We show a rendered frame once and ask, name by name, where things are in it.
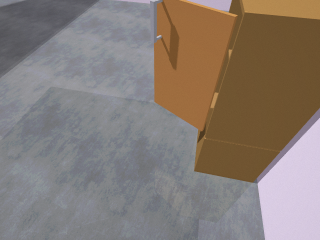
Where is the cupboard door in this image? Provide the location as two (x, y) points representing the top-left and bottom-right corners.
(154, 0), (238, 131)

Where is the handle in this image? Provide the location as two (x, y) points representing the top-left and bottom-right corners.
(150, 0), (163, 43)

